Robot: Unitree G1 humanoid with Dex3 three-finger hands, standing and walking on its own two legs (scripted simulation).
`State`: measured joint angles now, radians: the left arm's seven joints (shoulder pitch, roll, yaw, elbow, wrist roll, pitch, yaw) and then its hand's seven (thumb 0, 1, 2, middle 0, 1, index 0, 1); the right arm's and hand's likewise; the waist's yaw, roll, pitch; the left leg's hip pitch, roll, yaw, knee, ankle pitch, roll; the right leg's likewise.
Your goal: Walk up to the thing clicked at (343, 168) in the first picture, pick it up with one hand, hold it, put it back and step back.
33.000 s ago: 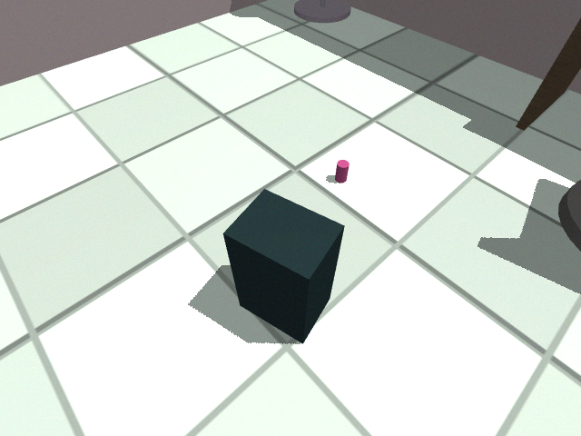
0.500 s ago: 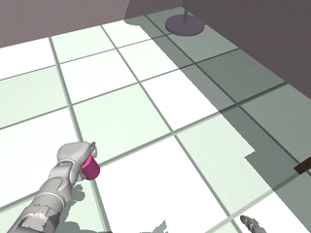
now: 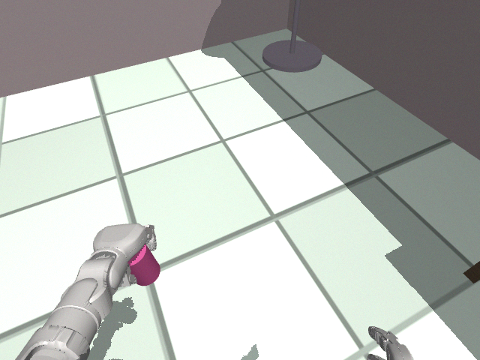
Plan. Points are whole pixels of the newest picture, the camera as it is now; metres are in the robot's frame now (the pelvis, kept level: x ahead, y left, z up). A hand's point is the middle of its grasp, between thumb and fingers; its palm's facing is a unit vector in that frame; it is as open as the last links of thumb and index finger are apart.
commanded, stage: hold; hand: left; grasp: from above
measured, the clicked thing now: (139, 262) +0.31 +0.22 -0.08
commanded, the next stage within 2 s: crouch in 1.18 s
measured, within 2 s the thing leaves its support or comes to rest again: neither
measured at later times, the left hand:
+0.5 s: hand (125, 275) +0.27 +0.22 -0.03, palm faces -0.44 -0.05 -0.90, open 9.1 cm
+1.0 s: hand (123, 272) +0.27 +0.22 -0.03, palm faces -0.45 -0.06 -0.89, open 9.1 cm
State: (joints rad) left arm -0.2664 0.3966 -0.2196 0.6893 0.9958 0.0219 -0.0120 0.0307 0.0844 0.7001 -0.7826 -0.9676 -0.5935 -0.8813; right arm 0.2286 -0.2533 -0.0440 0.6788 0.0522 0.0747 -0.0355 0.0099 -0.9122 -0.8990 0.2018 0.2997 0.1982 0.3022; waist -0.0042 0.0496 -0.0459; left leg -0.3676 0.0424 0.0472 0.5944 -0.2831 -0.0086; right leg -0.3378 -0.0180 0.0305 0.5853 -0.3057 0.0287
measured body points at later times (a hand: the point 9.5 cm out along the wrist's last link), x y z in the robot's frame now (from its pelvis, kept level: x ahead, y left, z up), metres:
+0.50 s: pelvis -0.02 -0.01 +0.01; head -0.02 -0.03 +0.45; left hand +0.29 +0.22 +0.03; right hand +0.13 -0.26 -0.11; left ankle +0.01 +0.12 -0.73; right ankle +0.00 -0.14 -0.73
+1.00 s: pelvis -0.02 +0.00 +0.01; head -0.01 -0.03 +0.46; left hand +0.29 +0.22 +0.03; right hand +0.14 -0.25 -0.11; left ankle +0.01 +0.12 -0.73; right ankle +0.00 -0.14 -0.73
